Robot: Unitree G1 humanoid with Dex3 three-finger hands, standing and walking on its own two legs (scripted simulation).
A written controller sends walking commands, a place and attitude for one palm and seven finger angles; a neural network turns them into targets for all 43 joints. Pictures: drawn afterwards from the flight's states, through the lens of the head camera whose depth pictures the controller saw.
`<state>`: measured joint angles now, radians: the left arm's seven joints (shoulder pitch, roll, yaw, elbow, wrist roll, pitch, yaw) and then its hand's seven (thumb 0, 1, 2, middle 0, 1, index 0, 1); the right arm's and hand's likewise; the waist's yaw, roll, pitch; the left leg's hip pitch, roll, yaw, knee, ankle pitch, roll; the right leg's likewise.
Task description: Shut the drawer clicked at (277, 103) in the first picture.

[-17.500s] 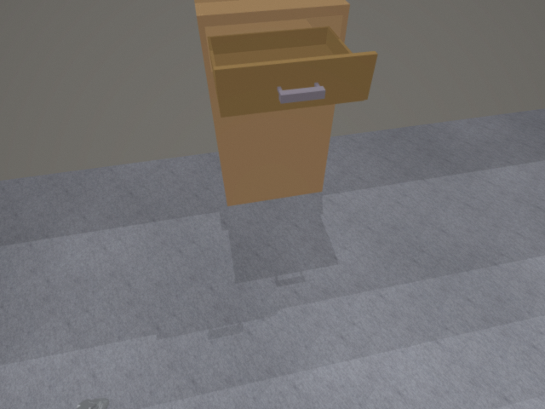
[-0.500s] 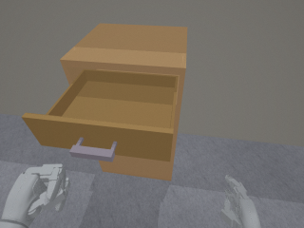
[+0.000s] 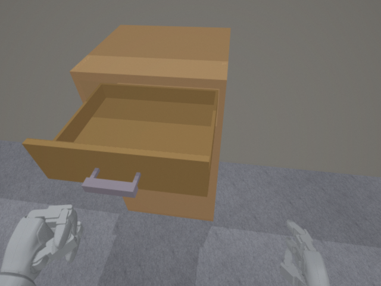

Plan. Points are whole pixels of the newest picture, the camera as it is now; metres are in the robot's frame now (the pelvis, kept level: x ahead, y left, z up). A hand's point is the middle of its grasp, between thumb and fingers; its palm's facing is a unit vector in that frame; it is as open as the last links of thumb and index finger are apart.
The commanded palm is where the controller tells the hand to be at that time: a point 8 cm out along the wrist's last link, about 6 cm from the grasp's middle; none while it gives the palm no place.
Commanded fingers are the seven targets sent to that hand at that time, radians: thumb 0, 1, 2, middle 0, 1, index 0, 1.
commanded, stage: bring the fist close to the handle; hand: left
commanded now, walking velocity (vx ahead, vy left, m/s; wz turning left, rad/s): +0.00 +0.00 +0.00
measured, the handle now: (113, 180) +0.34 +0.23 +0.03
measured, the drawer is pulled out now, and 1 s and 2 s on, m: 0.29 0.29 0.25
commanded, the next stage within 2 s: push the drawer shut in 1.24 s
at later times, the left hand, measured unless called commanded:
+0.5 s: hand (100, 234) +0.19 +0.20 +0.06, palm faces +0.00 -1.00 -0.08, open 3.3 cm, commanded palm +0.17 +0.25 +0.06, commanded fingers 0.00 0.90 0.90 -1.40 -1.60 -1.40 -1.60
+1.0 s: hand (113, 219) +0.24 +0.20 +0.02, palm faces -0.03 -1.00 -0.07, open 3.3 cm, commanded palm +0.22 +0.26 +0.03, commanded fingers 0.00 0.90 0.90 -1.40 -1.60 -1.40 -1.60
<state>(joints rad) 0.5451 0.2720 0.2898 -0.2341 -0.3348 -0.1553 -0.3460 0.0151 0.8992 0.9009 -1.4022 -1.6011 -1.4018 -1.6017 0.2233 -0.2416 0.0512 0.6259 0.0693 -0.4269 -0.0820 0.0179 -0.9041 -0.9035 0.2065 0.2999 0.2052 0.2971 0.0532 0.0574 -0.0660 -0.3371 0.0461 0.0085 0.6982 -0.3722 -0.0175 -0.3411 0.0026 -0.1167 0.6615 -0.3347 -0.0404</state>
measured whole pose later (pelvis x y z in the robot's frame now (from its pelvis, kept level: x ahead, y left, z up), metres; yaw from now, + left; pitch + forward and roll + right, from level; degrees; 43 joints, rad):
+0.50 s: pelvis +0.00 +0.01 -0.01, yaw +0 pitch +5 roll -1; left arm 0.46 0.21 0.19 -0.10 -0.26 -0.30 -0.29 0.02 0.90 0.90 -1.40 -1.60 -1.40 -1.60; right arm 0.23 -0.25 0.01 0.63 0.03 -0.35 -0.05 0.02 -0.91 -0.90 0.21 0.30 0.20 0.30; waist 0.00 0.04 -0.06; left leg -0.48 0.02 0.02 0.80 -0.41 0.00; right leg -0.49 -0.03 -0.11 0.78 -0.38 -0.03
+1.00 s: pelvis -0.01 +0.01 -0.03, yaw +0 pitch +10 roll -1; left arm 0.25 0.24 0.20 0.09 -0.27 -0.36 -0.29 0.02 0.90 0.90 -1.40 -1.60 -1.40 -1.60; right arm 0.24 -0.26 0.02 0.59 0.03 -0.25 -0.04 0.02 -0.91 -0.90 0.21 0.30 0.21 0.30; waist -0.02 0.03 -0.08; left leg -0.66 0.03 0.02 0.94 -0.46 0.00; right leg -0.67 -0.03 -0.10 0.91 -0.42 -0.03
